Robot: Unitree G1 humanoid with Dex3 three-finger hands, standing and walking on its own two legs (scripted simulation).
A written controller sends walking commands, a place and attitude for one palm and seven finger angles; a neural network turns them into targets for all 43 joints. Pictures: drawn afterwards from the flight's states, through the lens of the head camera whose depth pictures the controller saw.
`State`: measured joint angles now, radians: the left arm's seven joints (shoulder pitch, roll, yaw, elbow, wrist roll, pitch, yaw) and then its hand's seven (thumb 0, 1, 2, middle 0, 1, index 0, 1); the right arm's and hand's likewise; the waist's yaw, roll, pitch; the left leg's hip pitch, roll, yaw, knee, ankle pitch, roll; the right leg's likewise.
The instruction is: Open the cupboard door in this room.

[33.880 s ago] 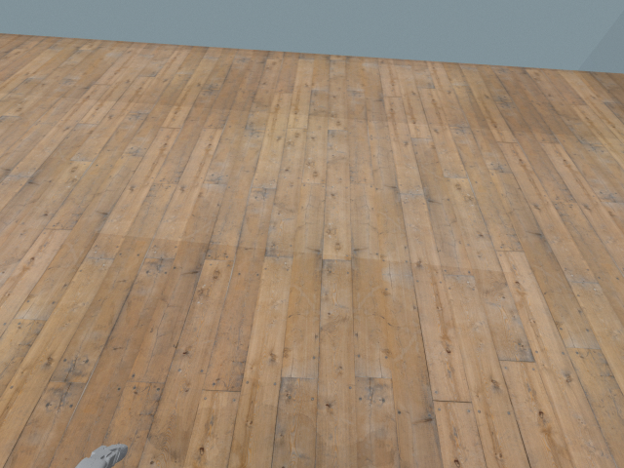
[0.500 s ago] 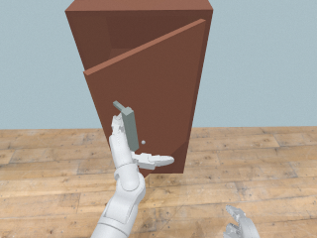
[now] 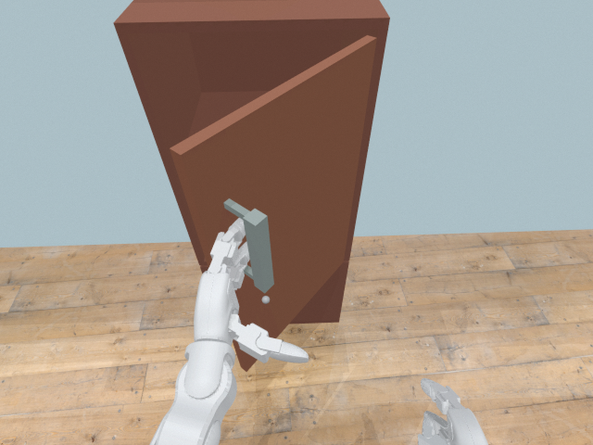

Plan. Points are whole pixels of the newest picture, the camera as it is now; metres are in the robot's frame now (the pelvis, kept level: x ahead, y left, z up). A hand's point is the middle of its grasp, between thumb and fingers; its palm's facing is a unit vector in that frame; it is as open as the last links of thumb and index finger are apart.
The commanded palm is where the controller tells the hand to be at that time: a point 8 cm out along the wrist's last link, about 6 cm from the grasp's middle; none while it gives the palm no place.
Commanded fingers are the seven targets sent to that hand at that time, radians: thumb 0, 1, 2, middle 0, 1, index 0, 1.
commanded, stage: slide the hand sideways off the handle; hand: left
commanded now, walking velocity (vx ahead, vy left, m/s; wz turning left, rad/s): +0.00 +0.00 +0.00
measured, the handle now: (249, 247) +0.36 +0.09 +0.09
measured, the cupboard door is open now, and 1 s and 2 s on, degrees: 49 49 49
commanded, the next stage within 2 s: draw the hand back to the body in 0.70 s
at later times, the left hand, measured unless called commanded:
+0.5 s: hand (229, 334) +0.23 +0.10 +0.08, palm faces +0.07 -1.00 -0.03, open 16.2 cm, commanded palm +0.19 +0.16 +0.08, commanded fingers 0.00 -0.50 0.30 -0.15 -0.30 -0.15 -0.30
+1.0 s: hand (180, 346) +0.21 +0.14 +0.10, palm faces +0.06 -1.00 -0.05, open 16.3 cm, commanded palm +0.18 +0.20 +0.10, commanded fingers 0.00 -0.50 0.30 -0.15 -0.30 -0.15 -0.30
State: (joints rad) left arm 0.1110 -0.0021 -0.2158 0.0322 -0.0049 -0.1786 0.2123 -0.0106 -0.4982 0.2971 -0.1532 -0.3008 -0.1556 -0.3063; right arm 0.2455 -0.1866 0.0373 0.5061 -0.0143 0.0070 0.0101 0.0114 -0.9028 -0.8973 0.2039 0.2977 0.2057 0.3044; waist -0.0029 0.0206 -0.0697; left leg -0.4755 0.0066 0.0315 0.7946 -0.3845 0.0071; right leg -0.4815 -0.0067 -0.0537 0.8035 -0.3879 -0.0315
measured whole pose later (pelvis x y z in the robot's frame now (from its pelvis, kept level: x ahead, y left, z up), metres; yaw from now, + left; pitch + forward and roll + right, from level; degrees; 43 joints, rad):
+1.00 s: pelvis +0.02 -0.01 -0.01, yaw +1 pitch +6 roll -1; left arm 0.54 0.17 0.02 -0.34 -0.19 -0.24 -0.08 -0.01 -0.50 0.30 -0.15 -0.30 -0.15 -0.30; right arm 0.27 -0.21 0.03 0.48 0.03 -0.13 -0.05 0.01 -0.90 -0.90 0.20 0.30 0.21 0.30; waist 0.01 0.04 -0.11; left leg -0.54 0.01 -0.01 0.88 -0.45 0.00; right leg -0.52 0.00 -0.09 0.86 -0.45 -0.04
